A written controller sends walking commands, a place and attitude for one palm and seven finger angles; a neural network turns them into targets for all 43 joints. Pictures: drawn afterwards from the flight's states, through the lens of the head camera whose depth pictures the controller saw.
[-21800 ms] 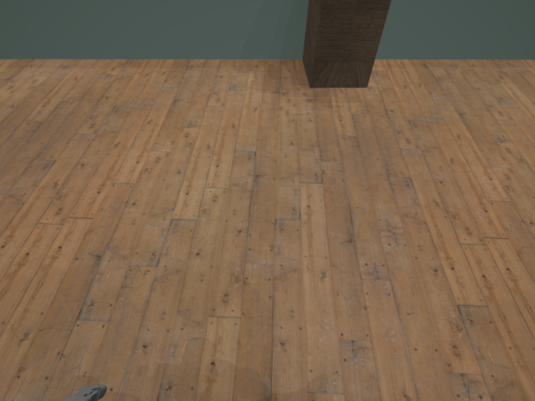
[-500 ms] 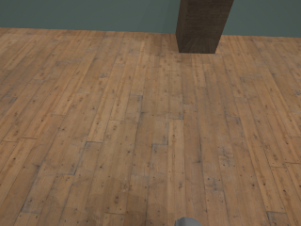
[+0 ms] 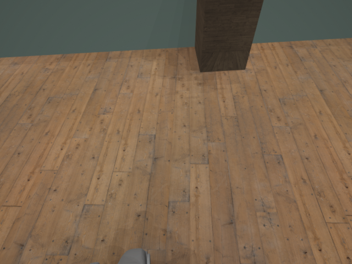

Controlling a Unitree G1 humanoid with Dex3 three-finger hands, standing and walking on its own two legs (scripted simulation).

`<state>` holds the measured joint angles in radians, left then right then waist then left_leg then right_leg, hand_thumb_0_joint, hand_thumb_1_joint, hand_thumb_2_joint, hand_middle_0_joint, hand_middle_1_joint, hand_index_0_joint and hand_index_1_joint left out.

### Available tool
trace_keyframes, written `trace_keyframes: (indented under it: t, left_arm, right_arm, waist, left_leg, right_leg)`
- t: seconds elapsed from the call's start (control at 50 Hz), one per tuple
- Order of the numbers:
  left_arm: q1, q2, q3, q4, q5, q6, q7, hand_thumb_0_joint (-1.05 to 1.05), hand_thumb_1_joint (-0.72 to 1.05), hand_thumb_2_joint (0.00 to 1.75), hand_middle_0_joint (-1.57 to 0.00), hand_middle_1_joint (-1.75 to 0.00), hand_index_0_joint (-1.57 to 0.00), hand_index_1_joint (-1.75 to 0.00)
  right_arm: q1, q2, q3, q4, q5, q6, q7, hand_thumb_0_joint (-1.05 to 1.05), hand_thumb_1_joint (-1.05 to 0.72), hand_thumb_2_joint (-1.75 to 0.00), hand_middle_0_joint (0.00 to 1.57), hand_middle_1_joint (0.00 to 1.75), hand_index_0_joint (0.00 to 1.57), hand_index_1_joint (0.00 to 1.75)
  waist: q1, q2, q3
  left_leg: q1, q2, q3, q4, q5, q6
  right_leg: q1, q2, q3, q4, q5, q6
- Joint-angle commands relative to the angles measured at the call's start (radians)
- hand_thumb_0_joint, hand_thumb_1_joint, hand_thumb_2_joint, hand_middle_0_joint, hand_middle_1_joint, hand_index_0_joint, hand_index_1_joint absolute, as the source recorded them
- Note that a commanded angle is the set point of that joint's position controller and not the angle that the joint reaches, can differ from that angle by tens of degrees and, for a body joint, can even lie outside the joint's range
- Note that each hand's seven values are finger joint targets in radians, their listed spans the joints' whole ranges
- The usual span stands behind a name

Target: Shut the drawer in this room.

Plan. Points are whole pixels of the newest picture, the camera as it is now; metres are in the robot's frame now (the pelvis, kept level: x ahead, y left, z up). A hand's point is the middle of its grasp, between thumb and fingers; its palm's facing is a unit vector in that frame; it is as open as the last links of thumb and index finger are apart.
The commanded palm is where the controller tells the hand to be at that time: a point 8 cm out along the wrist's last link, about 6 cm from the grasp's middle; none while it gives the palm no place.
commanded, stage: turn or walk to find it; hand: left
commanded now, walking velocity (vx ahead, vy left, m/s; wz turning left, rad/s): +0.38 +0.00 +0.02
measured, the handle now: out of the picture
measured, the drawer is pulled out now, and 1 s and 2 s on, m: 0.24 0.24 0.24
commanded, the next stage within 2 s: stand and wait in 1.22 s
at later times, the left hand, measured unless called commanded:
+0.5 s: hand (101, 232) +0.23 +0.23 -0.18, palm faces +0.06 -0.99 -0.14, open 7.4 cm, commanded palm none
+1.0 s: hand (135, 149) +0.50 +0.17 -0.16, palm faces +0.07 -0.97 -0.24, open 7.1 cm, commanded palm none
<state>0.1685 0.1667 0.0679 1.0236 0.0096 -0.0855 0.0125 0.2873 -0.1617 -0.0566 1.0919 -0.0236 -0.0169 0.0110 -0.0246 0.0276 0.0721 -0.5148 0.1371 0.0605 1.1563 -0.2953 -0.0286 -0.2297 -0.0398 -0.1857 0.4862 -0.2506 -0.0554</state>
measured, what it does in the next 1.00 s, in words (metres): walks ahead: left foot, then right foot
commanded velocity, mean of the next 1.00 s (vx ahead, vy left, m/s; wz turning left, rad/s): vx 0.38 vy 0.00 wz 0.00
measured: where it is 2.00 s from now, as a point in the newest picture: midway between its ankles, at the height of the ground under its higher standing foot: (178, 172)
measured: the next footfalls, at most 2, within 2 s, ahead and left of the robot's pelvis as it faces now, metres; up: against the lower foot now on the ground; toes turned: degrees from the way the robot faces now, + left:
left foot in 0.28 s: +0.26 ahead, +0.15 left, +0.00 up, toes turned +12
right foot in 0.78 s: +0.48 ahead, -0.11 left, +0.00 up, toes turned -10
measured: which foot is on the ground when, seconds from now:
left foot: up 0.00-0.26, down 0.28-0.80, up 0.82-1.00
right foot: down 0.00-0.28, up 0.30-0.76, down 0.78-1.00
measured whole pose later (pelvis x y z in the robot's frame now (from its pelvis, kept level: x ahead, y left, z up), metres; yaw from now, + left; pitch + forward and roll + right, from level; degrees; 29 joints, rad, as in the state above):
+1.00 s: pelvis +0.43 -0.02 +0.00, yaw +1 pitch -1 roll +1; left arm 0.20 0.17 0.06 1.04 0.01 -0.09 0.01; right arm 0.27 -0.18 -0.07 1.08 -0.03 -0.02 0.01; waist -0.02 0.03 0.05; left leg -0.53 0.14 0.06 1.14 -0.26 -0.03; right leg -0.20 -0.04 -0.20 0.46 -0.24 -0.06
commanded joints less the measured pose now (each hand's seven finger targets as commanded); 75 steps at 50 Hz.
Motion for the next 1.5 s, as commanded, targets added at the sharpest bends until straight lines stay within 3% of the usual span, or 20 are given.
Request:
trace_keyframes:
  t: [0.0, 0.16, 0.22, 0.24, 0.26, 0.28, 0.34, 0.42, 0.66, 0.72, 0.74, 0.76, 0.78, 0.84, 0.92, 1.18, 1.24, 1.28, 1.38, 1.48]
  left_arm:
    - [0.109, 0.113, 0.001, 0.02, 0.016, -0.009, -0.003, 0.0, 0.9, 0.9, -0.2, -0.3, -0.2, -0.3]
    - [0.205, 0.163, -0.004, 0.072, 0.014, -0.002, -0.003, 0.0, 0.9, 0.9, -0.2, -0.3, -0.2, -0.3]
    - [0.169, 0.185, 0.0, 0.073, 0.008, 0.003, -0.003, 0.0, 0.9, 0.9, -0.2, -0.3, -0.2, -0.3]
    - [0.184, 0.153, -0.004, 0.063, 0.005, 0.004, -0.008, 0.0, 0.9, 0.9, -0.2, -0.3, -0.2, -0.3]
    - [0.22, 0.096, -0.016, 0.041, -0.005, 0.005, -0.022, 0.0, 0.9, 0.9, -0.2, -0.3, -0.2, -0.3]
    - [0.152, 0.115, -0.018, 0.009, -0.001, 0.006, -0.018, 0.0, 0.9, 0.9, -0.2, -0.3, -0.2, -0.3]
    - [0.083, 0.089, -0.013, 0.025, 0.012, 0.021, -0.029, 0.0, 0.9, 0.9, -0.2, -0.3, -0.2, -0.3]
    - [0.163, 0.034, -0.013, 0.047, 0.022, 0.06, -0.031, 0.0, 0.9, 0.9, -0.2, -0.3, -0.2, -0.3]
    - [-0.121, 0.041, -0.011, -0.079, 0.015, 0.053, -0.046, 0.0, 0.9, 0.9, -0.2, -0.3, -0.2, -0.3]
    - [0.043, 0.081, 0.0, -0.028, 0.019, 0.035, -0.041, 0.0, 0.9, 0.9, -0.2, -0.3, -0.2, -0.3]
    - [0.215, 0.138, 0.013, 0.027, 0.022, 0.023, -0.034, 0.0, 0.9, 0.9, -0.2, -0.3, -0.2, -0.3]
    - [0.369, 0.261, 0.045, 0.071, 0.028, 0.01, -0.018, 0.0, 0.9, 0.9, -0.2, -0.3, -0.2, -0.3]
    - [0.38, 0.305, 0.05, 0.082, 0.003, 0.013, -0.011, 0.0, 0.9, 0.9, -0.2, -0.3, -0.2, -0.3]
    - [0.143, 0.17, 0.018, 0.02, 0.002, 0.015, -0.006, 0.0, 0.9, 0.9, -0.2, -0.3, -0.2, -0.3]
    - [0.111, 0.083, 0.004, 0.016, 0.016, -0.003, -0.001, 0.0, 0.9, 0.9, -0.2, -0.3, -0.2, -0.3]
    - [0.223, 0.156, -0.005, 0.084, 0.014, -0.004, -0.001, 0.0, 0.9, 0.9, -0.2, -0.3, -0.2, -0.3]
    - [0.192, 0.159, -0.005, 0.083, 0.005, 0.003, 0.001, 0.0, 0.9, 0.9, -0.2, -0.3, -0.2, -0.3]
    - [0.222, 0.08, -0.03, 0.048, -0.009, 0.001, -0.011, 0.0, 0.9, 0.9, -0.2, -0.3, -0.2, -0.3]
    - [0.164, 0.037, -0.029, 0.081, 0.003, 0.041, -0.005, 0.0, 0.9, 0.9, -0.2, -0.3, -0.2, -0.3]
    - [0.18, -0.004, -0.035, 0.075, 0.007, 0.076, 0.006, 0.0, 0.9, 0.9, -0.2, -0.3, -0.2, -0.3]
  right_arm:
    - [0.004, -0.019, -0.011, -0.069, -0.005, -0.005, 0.015, 0.0, -0.9, -0.9, 0.2, 0.3, 0.2, 0.3]
    - [-0.229, -0.061, 0.002, -0.152, -0.002, -0.026, 0.033, 0.0, -0.9, -0.9, 0.2, 0.3, 0.2, 0.3]
    - [-0.051, -0.11, -0.008, -0.102, -0.008, -0.042, 0.018, 0.0, -0.9, -0.9, 0.2, 0.3, 0.2, 0.3]
    - [0.099, -0.184, -0.026, -0.061, -0.015, -0.049, 0.007, 0.0, -0.9, -0.9, 0.2, 0.3, 0.2, 0.3]
    - [0.225, -0.306, -0.057, -0.031, -0.022, -0.053, -0.005, 0.0, -0.9, -0.9, 0.2, 0.3, 0.2, 0.3]
    - [0.24, -0.321, -0.055, -0.024, -0.006, -0.039, -0.013, 0.0, -0.9, -0.9, 0.2, 0.3, 0.2, 0.3]
    - [0.043, -0.174, -0.021, -0.071, -0.002, -0.051, -0.018, 0.0, -0.9, -0.9, 0.2, 0.3, 0.2, 0.3]
    - [0.015, -0.123, -0.01, -0.062, 0.005, -0.07, -0.023, 0.0, -0.9, -0.9, 0.2, 0.3, 0.2, 0.3]
    - [0.158, -0.132, -0.028, 0.01, -0.006, -0.064, -0.025, 0.0, -0.9, -0.9, 0.2, 0.3, 0.2, 0.3]
    - [0.144, -0.136, -0.024, 0.02, -0.002, -0.056, -0.025, 0.0, -0.9, -0.9, 0.2, 0.3, 0.2, 0.3]
    - [0.131, -0.128, -0.024, 0.018, 0.005, -0.059, -0.019, 0.0, -0.9, -0.9, 0.2, 0.3, 0.2, 0.3]
    - [0.156, -0.064, -0.01, -0.008, 0.018, -0.064, -0.009, 0.0, -0.9, -0.9, 0.2, 0.3, 0.2, 0.3]
    - [0.142, -0.08, -0.006, -0.038, 0.021, -0.05, -0.012, 0.0, -0.9, -0.9, 0.2, 0.3, 0.2, 0.3]
    - [0.005, -0.054, -0.014, -0.044, 0.007, -0.035, -0.007, 0.0, -0.9, -0.9, 0.2, 0.3, 0.2, 0.3]
    - [0.082, -0.018, -0.015, -0.022, -0.009, -0.003, 0.003, 0.0, -0.9, -0.9, 0.2, 0.3, 0.2, 0.3]
    - [-0.246, -0.067, -0.001, -0.167, -0.001, -0.025, 0.031, 0.0, -0.9, -0.9, 0.2, 0.3, 0.2, 0.3]
    - [-0.004, -0.127, -0.012, -0.087, -0.012, -0.043, 0.011, 0.0, -0.9, -0.9, 0.2, 0.3, 0.2, 0.3]
    - [0.204, -0.303, -0.045, -0.038, -0.005, -0.041, -0.016, 0.0, -0.9, -0.9, 0.2, 0.3, 0.2, 0.3]
    - [-0.027, -0.126, 0.006, -0.059, 0.006, -0.052, -0.032, 0.0, -0.9, -0.9, 0.2, 0.3, 0.2, 0.3]
    - [-0.04, -0.098, 0.005, -0.048, 0.006, -0.046, -0.035, 0.0, -0.9, -0.9, 0.2, 0.3, 0.2, 0.3]
  waist:
    - [0.013, -0.163, -0.007]
    - [0.066, -0.136, 0.035]
    - [-0.04, -0.074, -0.052]
    - [-0.096, 0.059, -0.157]
    - [-0.122, 0.328, -0.254]
    - [-0.122, 0.284, -0.25]
    - [-0.037, 0.099, -0.029]
    - [0.038, 0.073, -0.021]
    - [-0.013, 0.084, 0.023]
    - [0.074, 0.029, -0.055]
    - [0.15, -0.041, -0.154]
    - [0.189, -0.322, -0.283]
    - [0.159, -0.377, -0.299]
    - [0.086, -0.085, -0.041]
    - [0.01, -0.143, -0.023]
    - [0.063, -0.107, 0.046]
    - [-0.055, -0.02, -0.095]
    - [-0.097, 0.286, -0.274]
    - [0.017, 0.06, -0.076]
    - [0.046, 0.079, -0.086]
  left_leg:
    - [-0.058, 0.034, 0.008, -0.161, 0.082, -0.019]
    - [0.003, -0.012, 0.064, -0.496, 0.079, 0.019]
    - [0.318, -0.074, 0.116, -0.637, 0.104, 0.042]
    - [0.582, 0.006, 0.008, -0.687, 0.12, 0.077]
    - [0.799, 0.268, -0.364, -0.773, 0.174, 0.178]
    - [0.759, 0.34, -0.465, -0.853, 0.125, 0.224]
    - [0.443, 0.263, -0.274, -0.934, 0.054, 0.182]
    - [0.322, 0.165, -0.081, -0.983, 0.129, 0.15]
    - [0.464, 0.164, 0.003, -0.922, 0.325, 0.166]
    - [0.435, 0.116, 0.046, -0.698, 0.488, 0.116]
    - [0.328, 0.07, 0.083, -0.48, 0.45, 0.081]
    - [0.066, -0.042, 0.135, -0.157, 0.037, 0.04]
    - [-0.059, -0.104, 0.032, 0.07, -0.272, 0.035]
    - [-0.125, 0.018, -0.073, 0.15, -0.039, 0.039]
    - [-0.039, 0.029, -0.024, 0.005, 0.06, 0.001]
    - [0.029, -0.009, 0.053, -0.51, 0.077, 0.025]
    - [0.422, -0.062, 0.09, -0.692, 0.161, 0.051]
    - [0.798, 0.323, -0.365, -0.745, 0.674, 0.227]
    - [0.381, 0.208, -0.093, -0.851, 0.653, 0.179]
    - [0.289, 0.143, -0.015, -0.866, 0.623, 0.168]
  right_leg:
    - [0.025, -0.246, 0.161, -0.293, 0.152, -0.079]
    - [0.189, -0.267, 0.165, -0.252, 0.273, -0.079]
    - [0.129, -0.219, 0.079, 0.005, 0.47, -0.04]
    - [-0.015, -0.152, 0.038, 0.247, 0.379, 0.004]
    - [-0.287, -0.008, -0.004, 0.574, -0.144, 0.055]
    - [-0.37, -0.002, 0.114, 0.737, -0.336, 0.044]
    - [-0.397, -0.108, 0.175, 0.775, -0.137, 0.051]
    - [-0.323, -0.115, 0.154, 0.702, -0.002, 0.078]
    - [-0.283, -0.077, 0.065, 0.172, 0.055, 0.075]
    - [0.005, -0.01, 0.012, 0.02, 0.086, 0.043]
    - [0.251, -0.049, 0.065, -0.008, 0.116, 0.019]
    - [0.503, -0.323, 0.4, -0.065, 0.164, -0.057]
    - [0.5, -0.446, 0.616, -0.168, 0.234, -0.123]
    - [0.146, -0.36, 0.427, -0.244, -0.015, -0.091]
    - [-0.002, -0.264, 0.21, -0.298, 0.047, -0.055]
    - [0.185, -0.291, 0.16, -0.264, 0.25, -0.083]
    - [0.113, -0.192, 0.04, 0.104, 0.484, -0.015]
    - [-0.279, -0.001, 0.029, 0.627, -0.342, 0.067]
    - [-0.226, -0.102, 0.152, 0.636, -0.179, 0.087]
    - [-0.104, -0.078, 0.127, 0.399, -0.07, 0.102]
